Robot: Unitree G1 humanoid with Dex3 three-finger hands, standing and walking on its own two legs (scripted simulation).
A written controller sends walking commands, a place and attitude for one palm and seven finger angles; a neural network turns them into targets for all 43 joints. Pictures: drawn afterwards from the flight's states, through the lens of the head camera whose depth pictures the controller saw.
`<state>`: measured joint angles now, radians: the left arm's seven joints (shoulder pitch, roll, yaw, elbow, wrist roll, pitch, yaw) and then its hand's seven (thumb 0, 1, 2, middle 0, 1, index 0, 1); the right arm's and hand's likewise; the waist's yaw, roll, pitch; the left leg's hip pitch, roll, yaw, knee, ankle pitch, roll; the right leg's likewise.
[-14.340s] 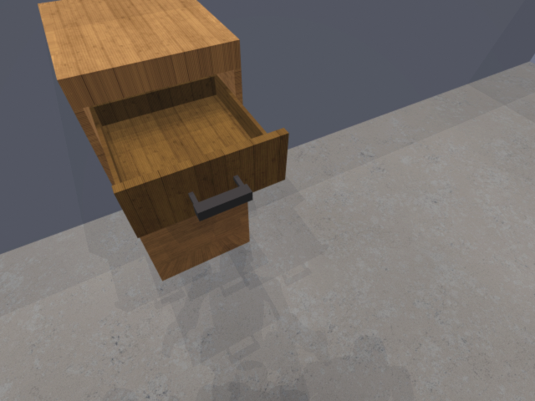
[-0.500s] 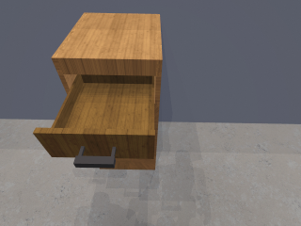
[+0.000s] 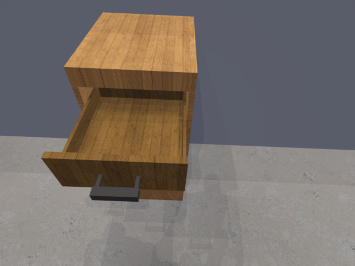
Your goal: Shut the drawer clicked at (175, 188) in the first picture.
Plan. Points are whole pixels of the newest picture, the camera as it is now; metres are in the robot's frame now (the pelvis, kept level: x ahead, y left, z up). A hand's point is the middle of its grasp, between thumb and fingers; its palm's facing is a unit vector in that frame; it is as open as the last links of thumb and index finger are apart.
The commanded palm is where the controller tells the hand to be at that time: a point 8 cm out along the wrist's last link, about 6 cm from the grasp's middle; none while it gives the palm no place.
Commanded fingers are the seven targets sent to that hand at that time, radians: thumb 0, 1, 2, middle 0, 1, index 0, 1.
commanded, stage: look again from close up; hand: left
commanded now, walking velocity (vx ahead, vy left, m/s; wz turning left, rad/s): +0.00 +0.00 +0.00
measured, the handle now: (117, 186) +0.31 +0.18 -0.03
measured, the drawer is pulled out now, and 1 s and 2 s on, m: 0.28 0.25 0.25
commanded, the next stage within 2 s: raise the hand and make a fist in 0.50 s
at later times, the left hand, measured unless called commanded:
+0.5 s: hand out of the picture -0.02 +0.17 -0.18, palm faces +0.01 -0.99 -0.17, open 7.4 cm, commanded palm none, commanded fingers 0.00 0.90 0.90 -0.20 -0.30 -0.20 -0.30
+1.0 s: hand out of the picture +0.12 +0.13 -0.04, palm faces +0.09 -1.00 +0.02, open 6.3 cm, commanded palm +0.10 +0.20 -0.03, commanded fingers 0.00 0.90 0.90 -0.62 -0.75 -0.62 -0.75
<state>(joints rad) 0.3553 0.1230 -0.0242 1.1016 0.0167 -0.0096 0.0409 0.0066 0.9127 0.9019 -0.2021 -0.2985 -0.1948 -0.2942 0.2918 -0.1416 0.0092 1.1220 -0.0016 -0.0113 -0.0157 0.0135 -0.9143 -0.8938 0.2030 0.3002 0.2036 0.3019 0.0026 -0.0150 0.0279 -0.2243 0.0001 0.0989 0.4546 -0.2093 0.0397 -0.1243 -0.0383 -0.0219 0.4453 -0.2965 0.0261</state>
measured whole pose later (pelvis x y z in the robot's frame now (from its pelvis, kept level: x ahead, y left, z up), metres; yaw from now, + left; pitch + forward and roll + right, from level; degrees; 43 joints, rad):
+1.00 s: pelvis -0.03 -0.03 -0.06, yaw +3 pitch +10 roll -1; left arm 0.59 0.14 0.00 0.04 -0.15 -0.50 -0.15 0.02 0.92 0.90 -0.43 -0.55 -0.37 -0.52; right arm 0.17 -0.25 -0.07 0.58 0.00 -0.29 0.00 0.02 -0.91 -0.89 0.20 0.30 0.20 0.30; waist 0.02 -0.03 -0.13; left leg -0.75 0.04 0.03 0.97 -0.38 0.01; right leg -0.64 -0.02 -0.08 0.98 -0.51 -0.02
